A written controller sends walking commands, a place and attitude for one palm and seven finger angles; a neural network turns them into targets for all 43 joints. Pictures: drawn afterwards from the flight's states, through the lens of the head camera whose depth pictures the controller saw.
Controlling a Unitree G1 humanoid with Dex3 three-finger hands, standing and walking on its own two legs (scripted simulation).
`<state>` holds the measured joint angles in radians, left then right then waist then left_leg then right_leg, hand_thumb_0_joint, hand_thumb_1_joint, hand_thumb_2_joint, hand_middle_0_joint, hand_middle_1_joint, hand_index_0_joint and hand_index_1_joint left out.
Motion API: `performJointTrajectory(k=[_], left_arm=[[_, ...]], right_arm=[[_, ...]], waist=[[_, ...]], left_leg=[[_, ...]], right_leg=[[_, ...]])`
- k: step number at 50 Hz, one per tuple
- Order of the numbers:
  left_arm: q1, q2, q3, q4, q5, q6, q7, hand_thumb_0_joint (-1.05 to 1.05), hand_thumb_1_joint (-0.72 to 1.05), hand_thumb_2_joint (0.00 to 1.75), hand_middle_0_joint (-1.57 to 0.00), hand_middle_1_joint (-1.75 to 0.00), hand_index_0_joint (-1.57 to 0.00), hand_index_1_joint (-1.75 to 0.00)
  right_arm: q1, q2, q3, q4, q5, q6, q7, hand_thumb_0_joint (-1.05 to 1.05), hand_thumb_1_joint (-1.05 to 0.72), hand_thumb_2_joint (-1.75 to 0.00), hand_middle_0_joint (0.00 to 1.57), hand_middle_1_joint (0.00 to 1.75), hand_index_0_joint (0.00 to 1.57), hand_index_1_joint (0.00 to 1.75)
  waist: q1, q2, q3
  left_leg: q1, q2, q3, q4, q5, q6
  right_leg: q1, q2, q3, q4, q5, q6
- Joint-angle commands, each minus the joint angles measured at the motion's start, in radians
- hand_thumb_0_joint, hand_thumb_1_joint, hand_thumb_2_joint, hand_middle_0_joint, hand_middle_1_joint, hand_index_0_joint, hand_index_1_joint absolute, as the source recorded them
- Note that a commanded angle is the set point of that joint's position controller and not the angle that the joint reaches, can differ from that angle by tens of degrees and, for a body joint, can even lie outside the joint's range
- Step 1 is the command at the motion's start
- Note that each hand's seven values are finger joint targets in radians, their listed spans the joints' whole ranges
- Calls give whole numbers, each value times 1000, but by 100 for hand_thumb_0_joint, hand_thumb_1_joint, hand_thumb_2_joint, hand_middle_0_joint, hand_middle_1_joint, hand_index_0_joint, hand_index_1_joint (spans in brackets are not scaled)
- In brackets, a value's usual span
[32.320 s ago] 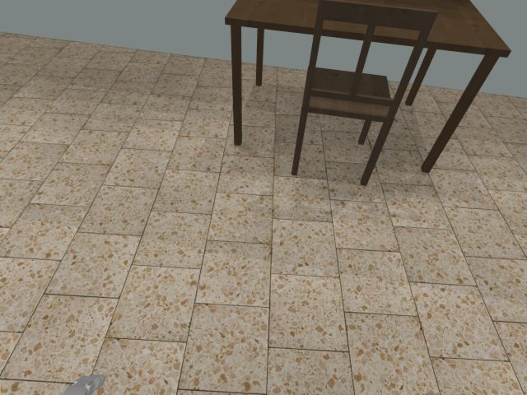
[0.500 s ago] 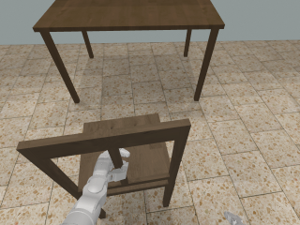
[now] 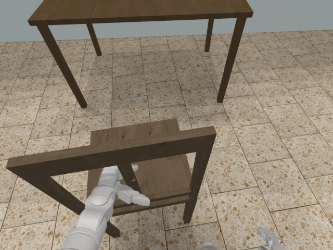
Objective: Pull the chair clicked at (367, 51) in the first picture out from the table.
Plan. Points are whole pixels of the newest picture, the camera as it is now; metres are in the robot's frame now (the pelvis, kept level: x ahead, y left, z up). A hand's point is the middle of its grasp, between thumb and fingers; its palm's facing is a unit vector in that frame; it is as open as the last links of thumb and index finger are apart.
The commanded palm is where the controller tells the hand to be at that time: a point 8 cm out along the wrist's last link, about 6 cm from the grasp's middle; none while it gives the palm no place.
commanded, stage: open the thumb and straighten the fingers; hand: left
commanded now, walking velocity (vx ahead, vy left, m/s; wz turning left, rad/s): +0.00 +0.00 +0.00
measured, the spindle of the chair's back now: (132, 183) +0.31 +0.10 -0.08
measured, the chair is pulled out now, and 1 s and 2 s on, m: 0.73 0.73 0.73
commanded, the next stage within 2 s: draw the fingers out of the gap in 0.20 s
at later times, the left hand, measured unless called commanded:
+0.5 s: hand (118, 181) +0.30 +0.13 -0.04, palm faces -0.06 -0.99 -0.15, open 17.4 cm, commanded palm +0.26 +0.17 -0.02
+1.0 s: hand (114, 223) +0.20 +0.13 -0.04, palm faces -0.08 -0.99 -0.12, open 17.5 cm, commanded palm +0.18 +0.18 -0.02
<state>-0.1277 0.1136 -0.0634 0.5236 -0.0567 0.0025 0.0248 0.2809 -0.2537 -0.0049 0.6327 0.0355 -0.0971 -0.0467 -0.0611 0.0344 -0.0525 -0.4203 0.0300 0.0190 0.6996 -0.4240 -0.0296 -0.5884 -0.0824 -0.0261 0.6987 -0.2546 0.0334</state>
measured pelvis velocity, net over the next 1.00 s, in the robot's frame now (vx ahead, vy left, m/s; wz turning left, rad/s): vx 0.00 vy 0.00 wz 0.05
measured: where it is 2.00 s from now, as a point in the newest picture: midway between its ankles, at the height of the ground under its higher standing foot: outside the picture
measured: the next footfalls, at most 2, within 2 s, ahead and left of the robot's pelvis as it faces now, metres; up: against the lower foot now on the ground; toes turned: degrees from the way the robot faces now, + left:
none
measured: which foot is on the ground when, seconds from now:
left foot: down 0.00-1.00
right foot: down 0.00-1.00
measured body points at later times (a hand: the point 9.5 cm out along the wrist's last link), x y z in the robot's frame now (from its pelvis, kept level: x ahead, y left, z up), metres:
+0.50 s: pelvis +0.01 +0.00 -0.01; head +0.06 -0.01 +0.44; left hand +0.30 +0.18 -0.02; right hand +0.15 -0.26 -0.10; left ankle -0.05 +0.14 -0.71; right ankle +0.05 -0.14 -0.71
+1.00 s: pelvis +0.00 +0.00 -0.02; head +0.03 -0.01 +0.43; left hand +0.20 +0.18 -0.03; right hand +0.19 -0.23 -0.09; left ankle -0.05 +0.14 -0.71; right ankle +0.05 -0.14 -0.71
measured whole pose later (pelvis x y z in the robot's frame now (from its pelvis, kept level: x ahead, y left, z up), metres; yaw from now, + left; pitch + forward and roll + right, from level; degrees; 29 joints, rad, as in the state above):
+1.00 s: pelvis +0.00 +0.00 -0.02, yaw +3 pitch +8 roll +0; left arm 0.38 0.19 -0.10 -0.04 -0.05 0.17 -0.03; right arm 0.24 -0.24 0.03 0.49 0.04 -0.12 -0.08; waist -0.05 0.04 -0.10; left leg -0.51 0.03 -0.04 0.88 -0.52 -0.03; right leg -0.64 -0.10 -0.07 0.85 -0.34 0.03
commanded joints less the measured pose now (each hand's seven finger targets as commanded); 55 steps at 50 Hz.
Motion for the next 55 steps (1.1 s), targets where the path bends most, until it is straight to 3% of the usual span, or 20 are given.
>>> performJointTrajectory(k=[1,3,5,10,12,13,14,15,16,18,19,25,28,31,33,34,43,45,50,55], left_arm=[[-282,213,147,-182,23,-33,31,0,-55,20,-5,-14,-5,-14],[-280,178,118,-205,27,-27,22,0,-55,20,0,0,0,0],[-267,127,75,-218,15,-14,7,0,-55,20,0,0,0,0],[-209,57,8,-246,-17,26,-36,0,-55,20,0,0,0,0],[-148,78,27,-251,-14,39,-37,0,-55,20,0,0,0,0],[-148,66,16,-271,-11,42,-36,0,-55,20,0,0,0,0],[-171,103,37,-289,-5,42,-27,0,-55,20,0,0,0,0],[-288,304,195,-305,6,33,-11,0,-55,20,0,0,0,0],[-203,248,164,-302,19,32,-15,0,-55,20,0,0,0,0],[-112,213,151,-336,12,29,-13,0,-55,20,0,0,0,0],[-87,220,149,-364,12,25,-16,0,-55,20,0,0,0,0],[150,75,-6,-482,-8,56,-54,0,-55,20,0,0,0,0],[189,104,6,-532,-8,76,-50,0,-55,20,0,0,0,0],[214,167,53,-622,6,64,-25,0,-55,20,0,0,0,0],[201,160,35,-708,19,44,-8,0,-55,20,0,0,0,0],[218,192,60,-721,23,39,4,0,-55,20,0,0,0,0],[388,116,-28,-705,3,106,-57,0,-55,20,0,0,0,0],[441,122,-20,-729,-1,120,-64,0,-55,20,0,0,0,0],[484,172,31,-844,8,101,-33,0,-55,20,0,0,0,0],[593,126,-24,-897,30,88,-12,0,-55,20,0,0,0,0]], right_arm=[[-14,-130,-43,-139,-6,-23,-25,0,-90,-90,20,30,20,30],[-21,-124,-40,-149,-5,-21,-24,0,-90,-90,20,30,20,30],[-23,-122,-39,-155,-4,-24,-23,0,-90,-90,20,30,20,30],[-15,-132,-43,-165,0,-35,-18,0,-90,-90,20,30,20,30],[-14,-138,-47,-173,-2,-35,-16,0,-90,-90,20,30,20,30],[-18,-134,-47,-176,-2,-34,-16,0,-90,-90,20,30,20,30],[-17,-138,-46,-174,-3,-33,-17,0,-90,-90,20,30,20,30],[-2,-155,-47,-156,-7,-19,-28,0,-90,-90,20,30,20,30],[-8,-133,-45,-172,-12,-16,-31,0,-90,-90,20,30,20,30],[-25,-126,-42,-192,-9,-15,-29,0,-90,-90,20,30,20,30],[-34,-126,-40,-198,-8,-15,-29,0,-90,-90,20,30,20,30],[-52,-125,-43,-233,3,-35,-11,0,-90,-90,20,30,20,30],[-60,-135,-44,-247,1,-41,-15,0,-90,-90,20,30,20,30],[-68,-133,-41,-255,-3,-52,-29,0,-90,-90,20,30,20,30],[-67,-122,-35,-264,-7,-61,-34,0,-90,-90,20,30,20,30],[-69,-124,-35,-259,-8,-64,-39,0,-90,-90,20,30,20,30],[-100,-122,-20,-284,-1,-72,-38,0,-90,-90,20,30,20,30],[-105,-121,-20,-296,0,-73,-40,0,-90,-90,20,30,20,30],[-107,-107,-22,-317,-4,-79,-50,0,-90,-90,20,30,20,30],[-104,-94,-24,-325,-3,-88,-49,0,-90,-90,20,30,20,30]], waist=[[1,-120,-231],[4,-60,-245],[2,-21,-268],[-20,-67,-293],[-12,-110,-299],[-14,-96,-294],[-14,-88,-287],[-13,-90,-296],[7,-80,-303],[20,-76,-304],[28,-23,-306],[8,-10,-282],[-4,-89,-237],[5,-85,-227],[3,-44,-248],[10,-29,-240],[-4,-39,-187],[5,-48,-179],[18,-52,-181],[18,-5,-176]], left_leg=[[-102,-24,21,-108,206,41],[-88,-25,25,-97,218,39],[-58,-24,22,-86,265,37],[-50,-18,12,-54,333,32],[-65,-16,5,-47,340,32],[-69,-20,12,-42,330,33],[-72,-20,6,-42,333,32],[-83,-22,2,-43,319,36],[-83,-26,12,-53,322,38],[-89,-26,18,-49,328,36],[-83,-27,19,-50,341,34],[-44,-13,7,-26,415,29],[-88,-19,-1,-18,316,33],[-96,-25,-6,-16,276,37],[-83,-28,-11,-9,278,38],[-86,-28,-13,-3,278,37],[-126,-34,-28,25,192,37],[-137,-34,-33,23,191,36],[-157,-37,-37,29,169,38],[-155,-37,-43,44,183,35]], right_leg=[[304,37,-28,-40,146,-26],[288,35,-26,-32,153,-29],[283,37,-35,-23,192,-37],[281,39,-53,-10,276,-36],[288,38,-59,2,290,-35],[280,36,-56,0,287,-31],[280,35,-56,3,287,-36],[299,34,-39,5,282,-33],[327,34,-39,9,279,-32],[335,30,-40,13,290,-35],[342,28,-37,12,301,-41],[288,28,-67,14,326,-42],[254,31,-73,13,253,-32],[245,29,-67,19,199,-33],[231,28,-66,32,180,-35],[227,28,-63,34,173,-39],[168,25,-69,31,74,-30],[169,25,-76,34,60,-34],[159,27,-72,41,10,-36],[128,29,-78,65,7,-41]])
